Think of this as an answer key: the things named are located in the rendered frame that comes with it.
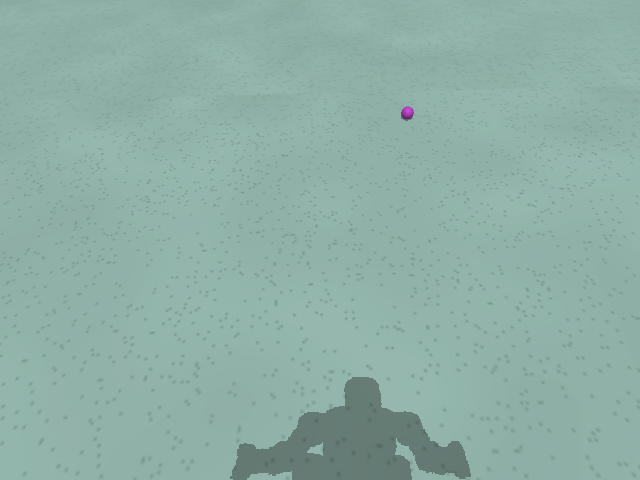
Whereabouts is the ball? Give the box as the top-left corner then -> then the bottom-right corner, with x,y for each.
401,107 -> 414,119

